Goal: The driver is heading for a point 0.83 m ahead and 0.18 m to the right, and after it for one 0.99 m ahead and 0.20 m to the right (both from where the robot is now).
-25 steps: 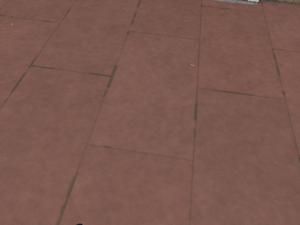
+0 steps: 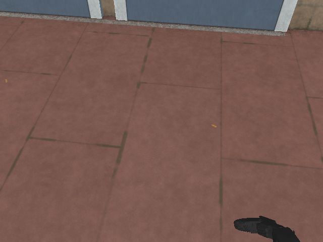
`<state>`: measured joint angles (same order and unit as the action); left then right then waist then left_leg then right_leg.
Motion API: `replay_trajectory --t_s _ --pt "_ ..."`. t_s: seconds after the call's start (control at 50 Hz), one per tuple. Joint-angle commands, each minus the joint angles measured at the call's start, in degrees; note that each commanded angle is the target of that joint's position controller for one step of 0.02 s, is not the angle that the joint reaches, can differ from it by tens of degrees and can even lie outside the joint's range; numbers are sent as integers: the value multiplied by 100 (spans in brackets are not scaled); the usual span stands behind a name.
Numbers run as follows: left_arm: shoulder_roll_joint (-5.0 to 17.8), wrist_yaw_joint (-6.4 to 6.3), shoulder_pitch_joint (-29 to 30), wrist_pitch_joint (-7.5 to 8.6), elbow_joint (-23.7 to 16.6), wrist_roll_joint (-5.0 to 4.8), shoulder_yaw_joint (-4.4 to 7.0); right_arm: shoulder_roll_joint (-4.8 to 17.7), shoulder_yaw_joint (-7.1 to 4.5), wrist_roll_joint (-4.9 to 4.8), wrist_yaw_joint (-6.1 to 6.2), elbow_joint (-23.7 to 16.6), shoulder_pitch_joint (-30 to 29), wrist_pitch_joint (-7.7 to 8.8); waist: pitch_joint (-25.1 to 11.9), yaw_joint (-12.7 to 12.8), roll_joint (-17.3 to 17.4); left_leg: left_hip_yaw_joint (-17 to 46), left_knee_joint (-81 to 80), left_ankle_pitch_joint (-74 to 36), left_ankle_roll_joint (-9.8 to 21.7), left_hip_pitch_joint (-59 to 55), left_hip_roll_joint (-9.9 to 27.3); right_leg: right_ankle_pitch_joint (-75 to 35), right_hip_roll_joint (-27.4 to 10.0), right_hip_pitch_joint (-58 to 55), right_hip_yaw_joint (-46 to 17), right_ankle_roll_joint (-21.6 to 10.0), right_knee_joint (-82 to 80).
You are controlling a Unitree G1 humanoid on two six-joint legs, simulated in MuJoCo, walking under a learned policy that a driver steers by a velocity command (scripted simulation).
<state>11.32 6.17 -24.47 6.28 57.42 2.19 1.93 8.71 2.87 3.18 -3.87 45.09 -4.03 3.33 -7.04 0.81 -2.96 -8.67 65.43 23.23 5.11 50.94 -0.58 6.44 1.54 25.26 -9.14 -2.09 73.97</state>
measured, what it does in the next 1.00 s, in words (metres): climbs, turning right: right foot, then left foot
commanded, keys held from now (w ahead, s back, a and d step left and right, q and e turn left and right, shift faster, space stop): no key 0.14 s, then e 0.50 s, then w+e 0.04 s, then w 0.32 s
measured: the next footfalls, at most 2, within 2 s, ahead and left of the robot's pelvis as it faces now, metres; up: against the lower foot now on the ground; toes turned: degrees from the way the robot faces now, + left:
right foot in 0.30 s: +0.21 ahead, -0.15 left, +0.00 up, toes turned -5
left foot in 0.68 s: +0.17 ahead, +0.09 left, +0.00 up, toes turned -19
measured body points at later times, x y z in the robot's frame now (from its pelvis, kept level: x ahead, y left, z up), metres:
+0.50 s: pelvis +0.11 -0.03 +0.09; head +0.14 -0.05 +0.54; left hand +0.28 +0.21 -0.01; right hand +0.28 -0.31 +0.00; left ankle +0.07 +0.09 -0.58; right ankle +0.17 -0.14 -0.64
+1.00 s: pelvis +0.15 -0.02 +0.11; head +0.16 -0.01 +0.56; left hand +0.40 +0.14 +0.01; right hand +0.08 -0.26 -0.01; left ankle +0.13 +0.10 -0.64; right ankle +0.16 -0.19 -0.56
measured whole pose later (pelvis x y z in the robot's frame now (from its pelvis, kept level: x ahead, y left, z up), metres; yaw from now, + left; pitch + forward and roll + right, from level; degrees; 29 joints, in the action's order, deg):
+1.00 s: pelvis +0.15 -0.02 +0.11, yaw -21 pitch +5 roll -2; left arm 14.2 2.4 -11.0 3.6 42.7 3.1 3.7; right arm 12.1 -0.8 1.9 -0.8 47.7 23.0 7.0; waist -5.3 -5.7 0.9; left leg -1.6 16.8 14.4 2.1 7.3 2.0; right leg 8.4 -1.4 38.8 -0.7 3.3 56.7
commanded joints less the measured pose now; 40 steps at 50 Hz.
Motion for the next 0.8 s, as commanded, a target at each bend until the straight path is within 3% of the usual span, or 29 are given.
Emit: replay_trajectory --t_s 0.02,0.04,0.06,0.08,0.1,0.12,0.14,0.16,0.18,0.24,0.26,0.3,0.32,0.34,0.36,0.38,0.4,0.44,0.52,0.6,0.64,0.66,0.68,0.7,0.72,0.74,0.76,0.78,0.8 --pt "83 -232 62 -45 -488 43 56 793 -384 -113 108 775 1173 241 -564 -194 68 3678 -3494 -2590 1451 -3057 1693 420 202 2718 -555 -168 3792" --pt "-125 -316 319 -132 -643 84 -80 229 -223 -128 127 883 894 254 -592 94 -249 3100 -3567 -3246 1237 -2858 1581 488 -29 2650 -470 -287 3307" --pt "-221 -354 335 -197 -664 55 -148 -186 -134 -78 168 856 513 283 -543 410 -205 2574 -3703 -3782 976 -2496 1408 447 -267 2532 -375 -292 2773" --pt "-137 -377 411 -226 -681 111 -126 -277 -90 -90 201 789 277 370 -501 616 -161 1927 -3717 -4126 801 -2385 1177 727 -428 2403 -229 -140 2014" --pt "-72 -277 715 -219 -689 -15 -99 -350 -105 -155 197 763 152 458 -233 691 -216 1102 -3981 -3377 309 -2254 678 739 -703 2094 -78 -61 924" --pt "78 -172 587 -158 -612 -25 -54 25 -151 -311 208 447 -193 507 -467 784 259 706 -4107 -3840 332 -1985 579 1138 -769 1277 318 388 139" --pt "345 -118 345 -89 -496 -109 68 496 -256 -294 237 228 -412 644 -425 958 540 312 -4468 -4572 161 -1487 408 1140 -656 146 781 759 -382" --pt "581 -92 403 -16 -508 -104 120 970 -398 -256 240 148 -412 727 -471 857 518 27 -4583 -4676 28 -1457 310 887 -592 -396 935 943 -875" --pt "622 -71 611 41 -496 -101 148 1229 -471 -230 202 44 -396 738 -385 740 438 13 -4519 -4617 28 -1749 404 635 -612 -475 906 1011 -1401" --pt "463 -131 1009 72 -737 -115 95 1358 -615 -211 60 187 410 676 -75 344 549 519 -4081 -4755 638 -3167 1191 86 -682 -33 809 834 -2969" --pt "517 -230 1140 81 -918 -163 105 1429 -696 -213 58 241 601 606 33 240 633 761 -4048 -4349 860 -3470 1512 -61 -643 94 880 701 -3341" --pt "725 -452 1469 136 -1225 -154 165 1235 -746 -276 119 395 1208 490 167 -42 643 1141 -3984 -3180 919 -3993 1803 -338 -612 270 805 224 -3871" --pt "856 -529 1604 190 -1361 -150 194 1047 -728 -339 164 406 1430 427 121 -142 472 1107 -3839 -2465 702 -4127 1722 -1137 -633 148 677 -107 -4098" --pt "1270 -570 2030 256 -1526 -240 284 941 -770 -386 310 245 1799 391 -150 -623 -139 553 -3551 -1359 291 -4160 1105 -2615 -763 -190 294 -684 -4234" --pt "1424 -578 2203 278 -1592 -330 346 956 -772 -348 427 51 1671 391 -426 -638 -579 -115 -3138 -586 -152 -3895 359 -2572 -1180 -587 -433 -1381 -4818" --pt "1331 -586 1512 -182 -1514 -305 370 1149 -749 -283 592 -9 876 101 64 -274 -551 -149 -2328 -423 -456 -2826 -31 -2008 -1398 -993 -1155 -1251 -4808" --pt "1355 -630 1114 -401 -1536 -201 416 933 -712 -322 661 -135 700 -60 -18 -47 -689 52 -1883 46 -557 -2142 -210 -1348 -1602 -1438 -1673 -1424 -5011" --pt "1258 -694 850 -458 -1793 -102 420 681 -626 -399 611 -357 321 -236 -245 225 -767 994 -478 1162 -619 -1354 -216 -1286 -1797 -1977 -2234 -1563 -5198" --pt "1007 -903 1663 -525 -2392 -283 338 781 -596 -345 617 -609 343 -189 -588 -61 -218 1278 -675 529 -759 -1612 0 -1404 -1376 -1546 -1590 -1066 -5037" --pt "1097 -897 1600 -690 -2610 -237 424 761 -568 -410 638 -639 777 -212 -561 -70 -615 1014 -2285 34 -742 -2614 -230 -679 -981 -1139 -1425 -941 -5106" --pt "1079 -870 1685 -756 -2683 -305 455 776 -613 -420 588 -567 1180 -205 -419 -252 -740 888 -3407 -778 -603 -3326 -299 -33 -767 -715 -1361 -790 -5025" --pt "1211 -663 1739 -387 -2644 -38 478 1074 -689 -117 337 -254 2203 71 -138 -423 442 581 -3054 -634 -489 -4249 -289 2198 -832 704 -1747 -907 -5375" --pt "1128 -608 1870 -288 -2615 -53 456 1152 -795 12 317 -112 2778 240 180 -845 453 1109 -3145 -167 -139 -5341 181 3353 -464 2169 -1777 -647 -4934" --pt "724 -560 2162 -254 -2807 -82 320 1688 -921 151 377 18 3331 367 549 -1121 1118 3927 -4603 2071 1346 -5669 1799 2924 439 3856 -812 -65 -3317" --pt "366 -531 2258 -263 -2724 142 112 1611 -821 298 341 -155 2440 407 1033 -798 1266 6175 -5843 3025 2023 -5357 2765 1669 356 4769 -909 315 -2212" --pt "529 -641 2069 -239 -2439 27 156 1324 -714 105 315 -492 1338 409 885 -323 1239 5660 -5864 2805 1567 -4792 2592 844 209 4561 -1000 364 -1392" --pt "898 -745 1574 -223 -2148 -7 301 1045 -627 -160 294 -730 624 431 305 -16 1131 4603 -5656 2149 1181 -4334 2093 484 301 3608 -662 426 -564" --pt "992 -756 1370 -213 -2031 66 351 853 -534 -276 279 -782 472 457 128 116 1067 3754 -5561 1629 883 -3959 1663 355 329 3036 -423 431 71" --pt "1009 -684 1291 -212 -1958 205 361 817 -506 -228 323 -707 572 483 203 158 886 3015 -5532 1132 704 -3596 1344 301 293 2623 -119 439 533"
